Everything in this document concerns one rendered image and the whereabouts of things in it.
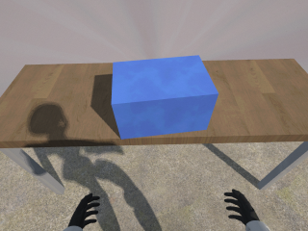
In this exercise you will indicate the right robot hand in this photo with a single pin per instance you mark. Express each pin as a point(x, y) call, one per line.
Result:
point(245, 209)

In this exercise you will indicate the robot right forearm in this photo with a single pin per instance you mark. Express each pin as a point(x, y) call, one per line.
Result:
point(256, 225)

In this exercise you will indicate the table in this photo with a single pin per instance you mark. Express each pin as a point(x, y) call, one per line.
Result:
point(70, 105)

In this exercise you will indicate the carton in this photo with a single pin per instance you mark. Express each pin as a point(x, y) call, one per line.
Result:
point(162, 96)

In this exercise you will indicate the left robot hand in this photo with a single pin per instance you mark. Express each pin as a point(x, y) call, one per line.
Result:
point(80, 214)

